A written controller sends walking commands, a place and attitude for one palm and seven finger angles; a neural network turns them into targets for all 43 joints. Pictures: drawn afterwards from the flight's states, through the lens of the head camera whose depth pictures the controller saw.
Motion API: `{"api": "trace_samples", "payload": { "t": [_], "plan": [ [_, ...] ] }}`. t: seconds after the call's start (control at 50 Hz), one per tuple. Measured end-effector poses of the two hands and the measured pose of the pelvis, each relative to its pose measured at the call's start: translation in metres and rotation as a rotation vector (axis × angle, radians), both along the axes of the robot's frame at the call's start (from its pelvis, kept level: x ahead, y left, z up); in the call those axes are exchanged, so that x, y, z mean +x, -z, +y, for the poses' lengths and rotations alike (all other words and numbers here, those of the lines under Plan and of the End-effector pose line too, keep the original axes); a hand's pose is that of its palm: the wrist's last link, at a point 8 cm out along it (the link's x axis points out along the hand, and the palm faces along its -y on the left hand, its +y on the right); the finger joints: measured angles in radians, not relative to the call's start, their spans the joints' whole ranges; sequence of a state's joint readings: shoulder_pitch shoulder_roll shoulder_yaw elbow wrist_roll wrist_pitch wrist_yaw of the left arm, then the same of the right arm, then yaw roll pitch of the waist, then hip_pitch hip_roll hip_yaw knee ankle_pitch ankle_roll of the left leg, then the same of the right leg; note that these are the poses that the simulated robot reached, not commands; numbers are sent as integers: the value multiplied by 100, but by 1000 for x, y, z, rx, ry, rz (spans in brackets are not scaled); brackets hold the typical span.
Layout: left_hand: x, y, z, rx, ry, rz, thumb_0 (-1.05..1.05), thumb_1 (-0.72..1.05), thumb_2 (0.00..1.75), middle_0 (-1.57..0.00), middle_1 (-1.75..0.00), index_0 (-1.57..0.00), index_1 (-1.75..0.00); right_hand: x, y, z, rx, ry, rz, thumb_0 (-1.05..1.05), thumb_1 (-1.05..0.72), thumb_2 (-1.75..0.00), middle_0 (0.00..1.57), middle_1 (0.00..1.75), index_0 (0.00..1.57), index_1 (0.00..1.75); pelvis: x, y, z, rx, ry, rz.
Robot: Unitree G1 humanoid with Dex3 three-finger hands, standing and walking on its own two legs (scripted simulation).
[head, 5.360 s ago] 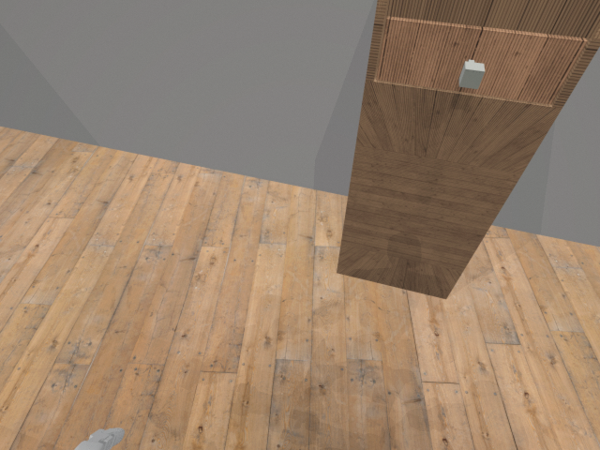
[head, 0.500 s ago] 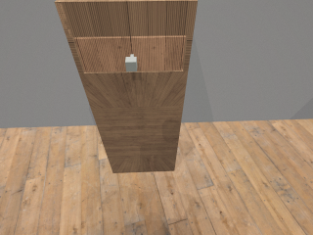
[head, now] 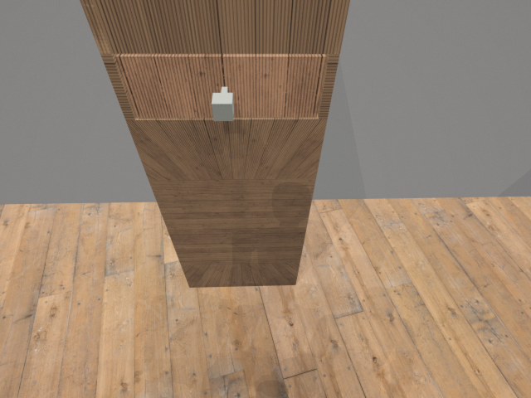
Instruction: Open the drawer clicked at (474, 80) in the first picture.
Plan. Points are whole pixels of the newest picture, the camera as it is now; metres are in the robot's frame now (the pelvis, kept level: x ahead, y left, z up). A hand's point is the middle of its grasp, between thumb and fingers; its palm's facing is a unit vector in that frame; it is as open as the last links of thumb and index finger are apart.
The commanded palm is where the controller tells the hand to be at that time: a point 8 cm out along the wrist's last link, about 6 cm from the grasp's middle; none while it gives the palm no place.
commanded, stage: look again from close up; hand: left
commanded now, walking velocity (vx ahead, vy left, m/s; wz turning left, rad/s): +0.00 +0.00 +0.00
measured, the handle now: (223, 101) +0.60 +0.12 +0.13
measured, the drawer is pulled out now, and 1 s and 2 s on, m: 0.00 0.00 0.00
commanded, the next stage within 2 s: shuffle to correct the standing spot in 0.08 s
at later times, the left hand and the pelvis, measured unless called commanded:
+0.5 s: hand out of the picture +0.07 +0.16 -0.19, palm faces +0.07 -0.98 -0.19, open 7.3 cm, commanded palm none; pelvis +0.07 -0.01 -0.01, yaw +3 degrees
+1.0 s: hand out of the picture +0.15 +0.12 -0.17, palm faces +0.09 -0.98 -0.20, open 7.4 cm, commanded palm none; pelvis +0.12 -0.07 +0.00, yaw +4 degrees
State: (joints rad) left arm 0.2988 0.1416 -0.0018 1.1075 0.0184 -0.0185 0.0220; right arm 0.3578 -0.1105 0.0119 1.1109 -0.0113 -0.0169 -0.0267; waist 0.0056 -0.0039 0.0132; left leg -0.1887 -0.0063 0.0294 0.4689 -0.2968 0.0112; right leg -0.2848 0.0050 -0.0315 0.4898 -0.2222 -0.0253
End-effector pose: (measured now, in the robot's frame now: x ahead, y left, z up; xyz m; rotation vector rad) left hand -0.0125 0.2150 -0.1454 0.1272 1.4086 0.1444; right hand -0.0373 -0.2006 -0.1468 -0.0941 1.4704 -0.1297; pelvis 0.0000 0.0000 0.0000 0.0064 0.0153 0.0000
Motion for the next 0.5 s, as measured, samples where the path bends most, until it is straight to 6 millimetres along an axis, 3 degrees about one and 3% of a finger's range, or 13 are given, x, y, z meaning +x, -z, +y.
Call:
{"api": "trace_samples", "payload": {
  "t": [0.3,0.5],
  "plan": [
    [53,1,11,27,7,-26,1,92,90,-20,-30,-20,-30,65,4,-6,-25,-20,-52,1,-92,-90,20,30,20,29,41,2,2,0,-5,-4],
    [77,11,-4,21,-37,-24,1,91,90,-20,-30,-20,-30,90,13,-23,-35,-41,-2,0,-91,-90,20,30,20,30,72,13,-14,-8,-52,10]
  ]
}}
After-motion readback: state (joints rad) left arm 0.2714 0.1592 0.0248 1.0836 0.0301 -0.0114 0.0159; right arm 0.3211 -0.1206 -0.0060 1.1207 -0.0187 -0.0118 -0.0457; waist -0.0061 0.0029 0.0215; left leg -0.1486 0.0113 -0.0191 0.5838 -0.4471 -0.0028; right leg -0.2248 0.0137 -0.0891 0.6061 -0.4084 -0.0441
